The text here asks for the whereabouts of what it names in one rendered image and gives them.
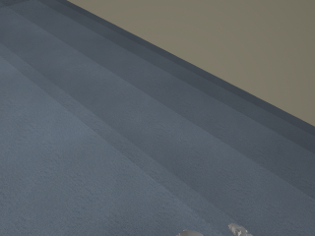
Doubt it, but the robot right hand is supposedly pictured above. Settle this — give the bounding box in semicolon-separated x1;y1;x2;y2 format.
228;223;252;236

